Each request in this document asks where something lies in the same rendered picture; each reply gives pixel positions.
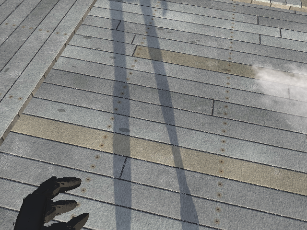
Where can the left robot hand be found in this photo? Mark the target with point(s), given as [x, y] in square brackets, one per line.
[39, 208]

